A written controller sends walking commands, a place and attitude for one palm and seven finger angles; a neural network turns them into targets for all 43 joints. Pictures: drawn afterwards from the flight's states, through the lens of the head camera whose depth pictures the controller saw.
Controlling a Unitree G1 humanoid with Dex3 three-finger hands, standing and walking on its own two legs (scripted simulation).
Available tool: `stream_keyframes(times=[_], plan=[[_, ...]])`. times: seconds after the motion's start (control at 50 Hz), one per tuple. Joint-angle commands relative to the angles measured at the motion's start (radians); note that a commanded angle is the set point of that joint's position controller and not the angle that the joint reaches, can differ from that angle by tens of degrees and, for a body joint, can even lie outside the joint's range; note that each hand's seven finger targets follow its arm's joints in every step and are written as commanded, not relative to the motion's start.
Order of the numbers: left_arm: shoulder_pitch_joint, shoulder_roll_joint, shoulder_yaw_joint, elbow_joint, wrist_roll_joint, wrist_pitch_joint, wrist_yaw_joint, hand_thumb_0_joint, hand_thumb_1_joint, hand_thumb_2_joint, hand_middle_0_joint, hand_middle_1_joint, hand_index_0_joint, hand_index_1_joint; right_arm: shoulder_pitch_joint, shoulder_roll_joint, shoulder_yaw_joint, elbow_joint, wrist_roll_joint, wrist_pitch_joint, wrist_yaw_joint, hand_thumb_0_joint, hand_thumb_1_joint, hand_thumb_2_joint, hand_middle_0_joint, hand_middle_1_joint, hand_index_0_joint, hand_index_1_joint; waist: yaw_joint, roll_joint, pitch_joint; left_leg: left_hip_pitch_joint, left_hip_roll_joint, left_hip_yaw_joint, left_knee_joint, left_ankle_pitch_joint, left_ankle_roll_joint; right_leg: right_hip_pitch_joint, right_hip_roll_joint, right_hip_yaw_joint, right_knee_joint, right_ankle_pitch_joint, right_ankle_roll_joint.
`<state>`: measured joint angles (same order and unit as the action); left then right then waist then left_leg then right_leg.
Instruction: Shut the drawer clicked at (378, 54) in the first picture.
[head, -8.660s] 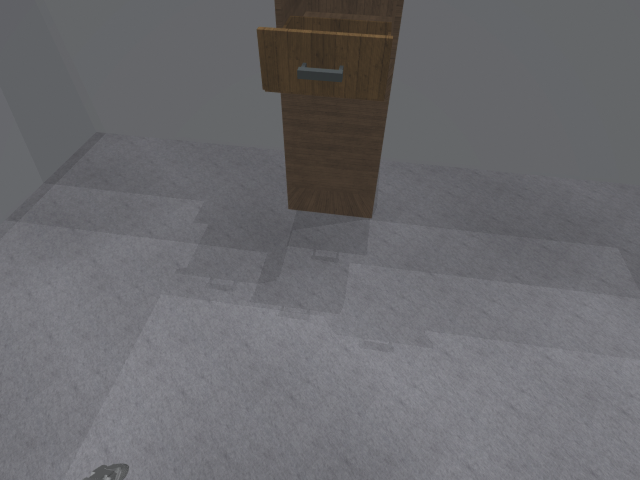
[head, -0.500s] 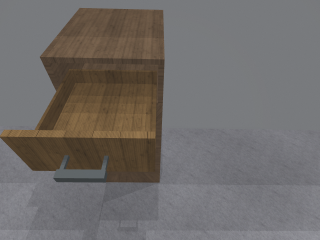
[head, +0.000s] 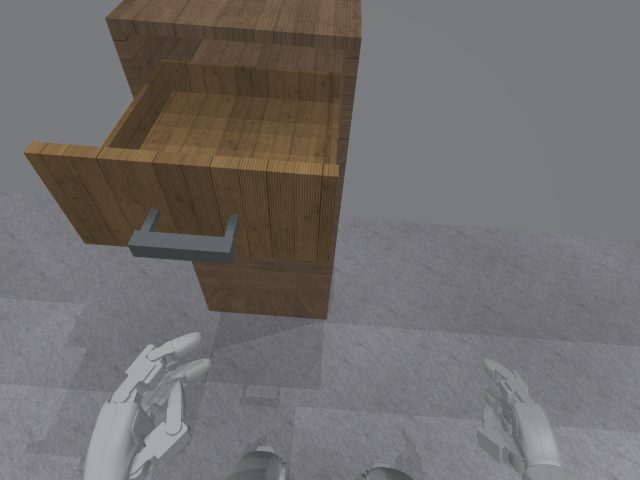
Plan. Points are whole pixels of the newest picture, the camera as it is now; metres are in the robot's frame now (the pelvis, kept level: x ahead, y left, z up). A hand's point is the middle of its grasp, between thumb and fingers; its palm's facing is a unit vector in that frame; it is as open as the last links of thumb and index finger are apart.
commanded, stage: raise the hand and make a fist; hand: left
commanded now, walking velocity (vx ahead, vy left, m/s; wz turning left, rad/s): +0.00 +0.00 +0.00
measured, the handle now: (188, 233) +0.37 +0.20 +0.11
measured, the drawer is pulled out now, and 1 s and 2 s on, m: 0.30 0.30 0.30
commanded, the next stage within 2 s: bring the fist close to the handle in 1.48 s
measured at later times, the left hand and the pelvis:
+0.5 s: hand (163, 360) +0.21 +0.17 +0.12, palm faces +0.13 -0.99 -0.10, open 3.6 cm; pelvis +0.04 -0.01 +0.03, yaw +1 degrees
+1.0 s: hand (156, 369) +0.18 +0.15 +0.18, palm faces +0.03 -1.00 -0.08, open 3.2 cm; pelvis +0.05 +0.01 +0.04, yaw +2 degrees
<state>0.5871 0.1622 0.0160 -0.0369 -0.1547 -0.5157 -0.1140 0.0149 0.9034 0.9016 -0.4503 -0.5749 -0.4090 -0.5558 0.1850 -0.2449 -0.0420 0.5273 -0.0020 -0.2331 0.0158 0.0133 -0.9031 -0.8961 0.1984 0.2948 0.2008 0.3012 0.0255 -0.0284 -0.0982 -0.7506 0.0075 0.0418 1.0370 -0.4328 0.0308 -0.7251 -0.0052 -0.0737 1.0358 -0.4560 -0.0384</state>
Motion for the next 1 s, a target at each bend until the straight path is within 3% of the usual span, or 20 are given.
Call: stream_keyframes(times=[0.0,0.04,0.08,0.12,0.16,0.22,0.28,0.32,0.34,0.38,0.42,0.48,0.52,0.62,0.64,0.7,0.74,0.86,0.92,0.98], plan=[[-0.316,0.072,0.034,-0.435,-0.038,-0.111,0.072,0.0,0.9,0.9,-0.64,-0.777,-0.64,-0.777,-0.063,-0.093,0.008,-0.164,0.019,-0.053,-0.036,0.0,-0.9,-0.9,0.2,0.3,0.2,0.3,-0.08,0.162,-0.099,0.089,0.003,-0.127,-0.206,-0.271,-0.006,-0.059,0.002,0.078,-0.22,-0.204,0.003],[-0.307,0.052,-0.034,-0.383,-0.042,-0.053,0.035,0.0,0.9,0.9,-0.68,-0.82,-0.68,-0.82,-0.045,-0.111,0.017,-0.163,0.03,-0.056,-0.052,0.0,-0.9,-0.9,0.2,0.3,0.2,0.3,-0.111,0.052,-0.062,0.06,-0.003,-0.12,-0.181,-0.255,0.001,-0.041,0.002,0.109,-0.278,-0.261,0.012],[-0.268,0.079,-0.054,-0.307,-0.045,0.03,-0.028,0.0,0.9,0.9,-0.72,-0.863,-0.72,-0.863,-0.031,-0.126,0.024,-0.167,0.043,-0.06,-0.069,0.0,-0.9,-0.9,0.2,0.3,0.2,0.3,-0.11,-0.01,-0.021,0.033,-0.013,-0.096,-0.172,-0.229,0.002,0.004,-0.007,0.146,-0.349,-0.338,0.02],[-0.233,0.138,-0.012,-0.215,-0.046,0.135,-0.074,0.0,0.9,0.9,-0.76,-0.907,-0.76,-0.907,-0.022,-0.129,0.03,-0.174,0.055,-0.052,-0.084,0.0,-0.9,-0.9,0.2,0.3,0.2,0.3,-0.09,-0.074,-0.015,0.012,-0.02,-0.069,-0.16,-0.189,0.005,0.057,-0.018,0.189,-0.41,-0.409,0.029],[-0.21,0.18,0.054,-0.234,-0.061,0.228,-0.094,0.0,0.9,0.9,-0.8,-0.95,-0.8,-0.95,-0.035,-0.122,0.032,-0.202,0.063,-0.04,-0.094,0.0,-0.9,-0.9,0.2,0.3,0.2,0.3,-0.037,-0.053,-0.057,0.04,-0.02,-0.058,-0.189,-0.153,0.004,0.123,-0.029,0.2,-0.428,-0.42,0.031],[-0.16,0.206,0.17,-0.274,-0.106,0.318,-0.039,0.0,0.9,0.9,-0.86,-1.015,-0.86,-1.015,-0.071,-0.093,0.04,-0.208,0.059,-0.021,-0.102,0.0,-0.9,-0.9,0.2,0.3,0.2,0.3,0.018,-0.04,-0.052,0.071,-0.019,-0.06,-0.219,-0.093,-0.002,0.204,-0.034,0.204,-0.449,-0.376,0.03],[-0.145,0.157,0.198,-0.398,-0.123,0.298,0.044,0.0,0.9,0.9,-0.92,-1.08,-0.92,-1.08,-0.066,-0.067,0.043,-0.205,0.052,-0.018,-0.092,0.0,-0.9,-0.9,0.2,0.3,0.2,0.3,0.028,-0.011,-0.044,0.133,-0.014,-0.063,-0.241,0.007,-0.006,0.236,-0.025,0.169,-0.434,-0.207,0.024],[-0.091,0.179,0.222,-0.439,-0.102,0.256,0.077,0.0,0.9,0.9,-0.96,-1.123,-0.96,-1.123,-0.056,-0.067,0.035,-0.19,0.044,-0.031,-0.079,0.0,-0.9,-0.9,0.2,0.3,0.2,0.3,0.036,0.024,-0.07,0.15,-0.013,-0.059,-0.253,0.071,-0.006,0.269,-0.016,0.141,-0.397,-0.087,0.018],[-0.068,0.17,0.202,-0.459,-0.085,0.232,0.077,0.0,0.9,0.9,-0.98,-1.145,-0.98,-1.145,-0.047,-0.066,0.033,-0.189,0.041,-0.039,-0.069,0.0,-0.9,-0.9,0.2,0.3,0.2,0.3,0.03,0.061,-0.06,0.158,-0.013,-0.054,-0.265,0.079,-0.007,0.261,-0.013,0.128,-0.387,-0.071,0.014],[0.0,0.146,0.152,-0.489,-0.068,0.187,0.052,0.0,0.9,0.9,-1.02,-1.188,-1.02,-1.188,-0.034,-0.073,0.026,-0.18,0.036,-0.061,-0.055,0.0,-0.9,-0.9,0.2,0.3,0.2,0.3,0.009,0.07,-0.067,0.188,-0.015,-0.051,-0.247,0.136,0.001,0.254,-0.016,0.127,-0.373,0.055,0.024],[0.041,0.116,0.094,-0.503,-0.071,0.162,-0.001,0.0,0.9,0.9,-1.06,-1.232,-1.06,-1.232,-0.03,-0.086,0.02,-0.172,0.036,-0.082,-0.049,0.0,-0.9,-0.9,0.2,0.3,0.2,0.3,-0.017,0.026,-0.071,0.212,-0.014,-0.06,-0.231,0.186,0.009,0.267,-0.026,0.135,-0.373,0.196,0.044],[0.079,0.115,0.085,-0.52,-0.102,0.166,-0.084,0.0,0.9,0.9,-1.12,-1.297,-1.12,-1.297,-0.011,-0.098,0.011,-0.16,0.044,-0.112,-0.057,0.0,-0.9,-0.9,0.2,0.3,0.2,0.3,-0.026,-0.004,-0.101,0.245,-0.017,-0.067,-0.232,0.223,0.01,0.292,-0.033,0.129,-0.377,0.311,0.06],[0.099,0.132,0.117,-0.512,-0.113,0.184,-0.103,0.0,0.9,0.9,-1.16,-1.34,-1.16,-1.34,-0.02,-0.098,0.008,-0.143,0.047,-0.12,-0.065,0.0,-0.9,-0.9,0.2,0.3,0.2,0.3,-0.02,-0.015,-0.078,0.262,-0.017,-0.075,-0.243,0.246,0.011,0.295,-0.023,0.109,-0.378,0.34,0.054],[0.185,0.147,0.164,-0.652,-0.102,0.205,-0.061,0.0,0.9,0.9,-1.26,-1.448,-1.26,-1.448,-0.032,-0.078,0.004,-0.152,0.044,-0.118,-0.061,0.0,-0.9,-0.9,0.2,0.3,0.2,0.3,0.027,0.046,-0.15,0.364,-0.012,-0.072,-0.286,0.394,0.011,0.34,0.004,0.023,-0.32,0.457,0.028],[0.203,0.121,0.151,-0.671,-0.102,0.209,-0.054,0.0,0.9,0.9,-1.28,-1.47,-1.28,-1.47,-0.019,-0.069,0.005,-0.152,0.046,-0.113,-0.057,0.0,-0.9,-0.9,0.2,0.3,0.2,0.3,0.028,0.052,-0.149,0.382,-0.01,-0.073,-0.295,0.433,0.006,0.343,0.009,0.009,-0.312,0.472,0.025],[0.241,0.086,0.095,-0.748,-0.098,0.227,-0.055,0.0,0.9,0.9,-1.34,-1.535,-1.34,-1.535,-0.032,-0.064,0.012,-0.168,0.05,-0.113,-0.042,0.0,-0.9,-0.9,0.2,0.3,0.2,0.3,0.026,0.089,-0.137,0.424,0.005,-0.085,-0.299,0.518,-0.002,0.324,0.012,-0.01,-0.305,0.471,0.026],[0.261,0.064,0.06,-0.748,-0.087,0.255,-0.065,0.0,0.9,0.9,-1.38,-1.578,-1.38,-1.578,-0.035,-0.066,0.015,-0.163,0.052,-0.105,-0.037,0.0,-0.9,-0.9,0.2,0.3,0.2,0.3,0.015,0.049,-0.096,0.427,0.013,-0.091,-0.307,0.524,-0.003,0.312,0.016,-0.013,-0.319,0.475,0.028],[0.233,0.079,0.019,-0.815,-0.056,0.354,-0.075,0.0,0.9,0.9,-1.4,-1.6,-1.4,-1.6,-0.075,-0.064,0.04,-0.197,0.065,-0.089,-0.045,0.0,-0.9,-0.9,0.2,0.3,0.2,0.3,0.011,0.05,-0.011,0.407,0.016,-0.104,-0.372,0.333,-0.006,0.304,0.021,-0.02,-0.364,0.317,0.02],[0.176,0.14,0.085,-0.853,-0.055,0.378,-0.042,0.0,0.9,0.9,-1.4,-1.6,-1.4,-1.6,-0.097,-0.064,0.053,-0.2,0.065,-0.083,-0.058,0.0,-0.9,-0.9,0.2,0.3,0.2,0.3,0.023,0.038,0.003,0.394,0.015,-0.111,-0.403,0.218,-0.004,0.315,0.023,-0.015,-0.393,0.217,0.015],[0.149,0.127,0.093,-0.893,-0.068,0.381,-0.026,0.0,0.9,0.9,-1.4,-1.6,-1.4,-1.6,-0.096,-0.056,0.066,-0.205,0.069,-0.091,-0.061,0.0,-0.9,-0.9,0.2,0.3,0.2,0.3,0.024,0.071,-0.001,0.415,0.017,-0.109,-0.418,0.177,-0.005,0.317,0.02,-0.015,-0.41,0.166,0.014]])
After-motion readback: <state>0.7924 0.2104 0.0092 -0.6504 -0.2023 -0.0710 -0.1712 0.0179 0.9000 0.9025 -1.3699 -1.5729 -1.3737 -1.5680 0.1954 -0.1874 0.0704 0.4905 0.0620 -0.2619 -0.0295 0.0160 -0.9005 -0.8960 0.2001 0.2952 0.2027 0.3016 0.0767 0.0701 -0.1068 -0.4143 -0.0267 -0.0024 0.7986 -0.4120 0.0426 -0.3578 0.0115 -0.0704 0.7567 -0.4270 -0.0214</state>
